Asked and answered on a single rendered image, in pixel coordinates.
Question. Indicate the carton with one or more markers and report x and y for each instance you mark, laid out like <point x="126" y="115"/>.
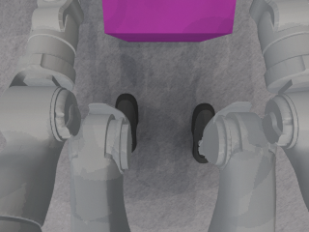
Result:
<point x="168" y="21"/>

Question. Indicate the right robot upper arm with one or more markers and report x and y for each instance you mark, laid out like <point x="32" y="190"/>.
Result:
<point x="286" y="125"/>

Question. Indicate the robot right forearm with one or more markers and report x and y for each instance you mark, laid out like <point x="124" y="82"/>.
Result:
<point x="283" y="33"/>

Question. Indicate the robot left foot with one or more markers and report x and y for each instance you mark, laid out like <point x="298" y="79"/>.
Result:
<point x="127" y="103"/>

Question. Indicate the robot left forearm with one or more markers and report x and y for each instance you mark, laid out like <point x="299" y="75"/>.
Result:
<point x="51" y="46"/>

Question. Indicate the left robot thigh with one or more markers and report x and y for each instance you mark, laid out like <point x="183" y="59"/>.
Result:
<point x="96" y="175"/>

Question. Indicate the left robot upper arm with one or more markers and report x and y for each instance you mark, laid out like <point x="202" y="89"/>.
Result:
<point x="36" y="121"/>

